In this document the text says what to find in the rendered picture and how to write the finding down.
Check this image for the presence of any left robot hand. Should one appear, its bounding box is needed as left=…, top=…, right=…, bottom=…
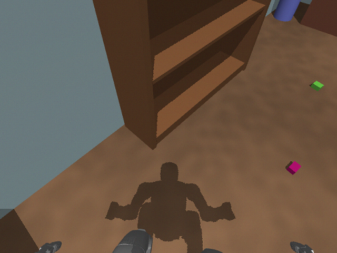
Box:
left=35, top=241, right=62, bottom=253

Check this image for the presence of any bookshelf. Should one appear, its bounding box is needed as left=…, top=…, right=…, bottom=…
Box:
left=93, top=0, right=271, bottom=150

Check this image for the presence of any right robot hand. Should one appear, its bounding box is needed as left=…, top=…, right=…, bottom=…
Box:
left=290, top=241, right=314, bottom=253

